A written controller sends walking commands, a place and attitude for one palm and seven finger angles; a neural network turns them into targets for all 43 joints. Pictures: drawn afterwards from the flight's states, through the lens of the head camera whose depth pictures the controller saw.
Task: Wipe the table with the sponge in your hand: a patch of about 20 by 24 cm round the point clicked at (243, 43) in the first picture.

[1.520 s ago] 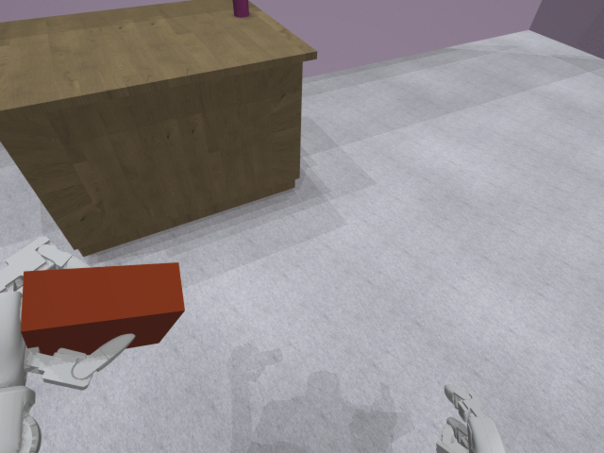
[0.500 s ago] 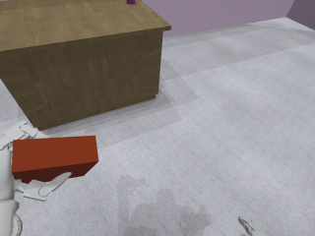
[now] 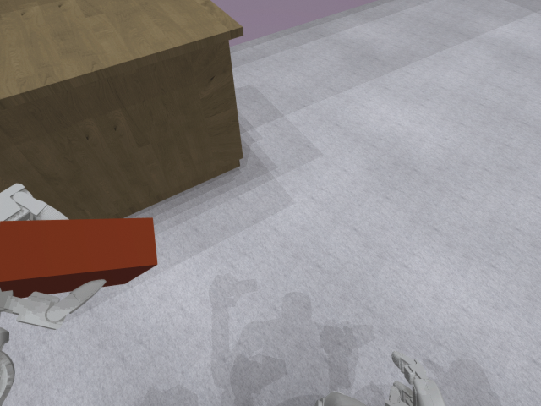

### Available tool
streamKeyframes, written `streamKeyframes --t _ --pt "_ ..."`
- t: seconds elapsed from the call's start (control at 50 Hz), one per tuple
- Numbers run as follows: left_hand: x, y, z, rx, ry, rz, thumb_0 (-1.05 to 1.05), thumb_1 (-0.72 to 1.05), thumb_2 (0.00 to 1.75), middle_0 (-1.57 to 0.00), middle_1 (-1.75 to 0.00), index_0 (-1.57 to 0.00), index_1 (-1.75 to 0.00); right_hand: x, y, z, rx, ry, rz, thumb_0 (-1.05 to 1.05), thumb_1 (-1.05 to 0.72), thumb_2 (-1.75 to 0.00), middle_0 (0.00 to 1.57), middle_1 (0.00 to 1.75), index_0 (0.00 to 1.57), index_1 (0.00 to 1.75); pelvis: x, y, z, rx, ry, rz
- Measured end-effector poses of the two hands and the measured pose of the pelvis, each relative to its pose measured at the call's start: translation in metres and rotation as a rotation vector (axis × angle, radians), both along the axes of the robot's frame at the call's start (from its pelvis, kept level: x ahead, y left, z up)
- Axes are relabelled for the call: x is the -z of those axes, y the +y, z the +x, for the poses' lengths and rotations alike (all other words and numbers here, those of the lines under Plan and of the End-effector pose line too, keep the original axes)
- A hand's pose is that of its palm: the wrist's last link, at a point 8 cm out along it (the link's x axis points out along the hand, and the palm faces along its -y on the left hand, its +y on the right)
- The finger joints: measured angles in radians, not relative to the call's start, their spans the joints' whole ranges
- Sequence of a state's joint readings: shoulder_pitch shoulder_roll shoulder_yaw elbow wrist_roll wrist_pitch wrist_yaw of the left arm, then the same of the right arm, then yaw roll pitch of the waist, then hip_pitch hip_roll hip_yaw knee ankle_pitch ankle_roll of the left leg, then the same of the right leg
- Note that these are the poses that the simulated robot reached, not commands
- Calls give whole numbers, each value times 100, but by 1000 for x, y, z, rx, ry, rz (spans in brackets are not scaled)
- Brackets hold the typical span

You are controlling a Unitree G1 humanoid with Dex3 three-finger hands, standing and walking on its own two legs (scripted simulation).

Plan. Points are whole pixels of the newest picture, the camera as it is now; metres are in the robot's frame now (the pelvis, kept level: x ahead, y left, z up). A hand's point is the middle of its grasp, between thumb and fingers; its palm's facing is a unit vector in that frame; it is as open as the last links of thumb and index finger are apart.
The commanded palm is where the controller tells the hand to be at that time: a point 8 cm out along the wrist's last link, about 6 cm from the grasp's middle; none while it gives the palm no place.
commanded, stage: walk to a spot facing it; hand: left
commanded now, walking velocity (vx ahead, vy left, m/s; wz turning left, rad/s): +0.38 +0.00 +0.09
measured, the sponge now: (98, 257) +0.25 +0.20 +0.15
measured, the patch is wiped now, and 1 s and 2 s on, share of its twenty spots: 0.00 0.00 0.00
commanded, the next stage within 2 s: none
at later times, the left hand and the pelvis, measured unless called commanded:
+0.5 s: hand (94, 142) +0.39 +0.25 +0.18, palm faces +0.47 -0.81 -0.35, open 9.2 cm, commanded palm +0.33 +0.28 +0.20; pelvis +0.17 +0.00 +0.00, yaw +1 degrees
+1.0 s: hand (186, 86) +0.52 +0.16 +0.19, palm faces +0.44 -0.77 -0.46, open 9.2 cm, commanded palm +0.44 +0.21 +0.20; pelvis +0.31 -0.08 +0.03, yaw +7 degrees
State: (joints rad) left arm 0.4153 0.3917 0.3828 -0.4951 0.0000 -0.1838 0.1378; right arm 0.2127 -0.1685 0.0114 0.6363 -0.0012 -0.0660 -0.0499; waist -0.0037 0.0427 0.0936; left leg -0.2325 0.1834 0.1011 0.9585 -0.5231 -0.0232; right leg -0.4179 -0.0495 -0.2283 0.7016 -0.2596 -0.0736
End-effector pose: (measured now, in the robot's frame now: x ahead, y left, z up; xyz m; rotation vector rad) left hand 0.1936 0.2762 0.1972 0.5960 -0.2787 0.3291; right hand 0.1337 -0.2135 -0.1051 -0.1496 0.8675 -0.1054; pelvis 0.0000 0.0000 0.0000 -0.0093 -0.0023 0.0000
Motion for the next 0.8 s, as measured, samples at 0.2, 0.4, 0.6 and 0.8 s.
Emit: streamKeyframes --t 0.2,0.4,0.6,0.8 --pt "-26 -31 53 64 28 47 -1 -43 102 -83 -137 -83 -137 -32 -57 79 34 -4 -90 1 -91 -89 20 30 20 29 -21 -17 61 -1 18 26" --pt "-19 5 109 -64 -74 -40 -1 -43 102 -83 -137 -84 -137 -44 -37 165 1 -76 -112 1 -90 -89 20 30 20 29 -16 -5 146 -5 -7 48" --pt "-19 -4 180 8 -134 -92 -1 -43 102 -83 -137 -84 -137 -48 16 233 -66 -170 10 1 -90 -89 20 30 20 30 -14 -7 189 -28 -26 15" --pt "-33 -33 204 -138 -47 8 -1 -43 102 -83 -137 -84 -137 -21 -20 271 -83 -62 70 1 -90 -89 21 30 21 30 -21 -49 253 -48 16 5"
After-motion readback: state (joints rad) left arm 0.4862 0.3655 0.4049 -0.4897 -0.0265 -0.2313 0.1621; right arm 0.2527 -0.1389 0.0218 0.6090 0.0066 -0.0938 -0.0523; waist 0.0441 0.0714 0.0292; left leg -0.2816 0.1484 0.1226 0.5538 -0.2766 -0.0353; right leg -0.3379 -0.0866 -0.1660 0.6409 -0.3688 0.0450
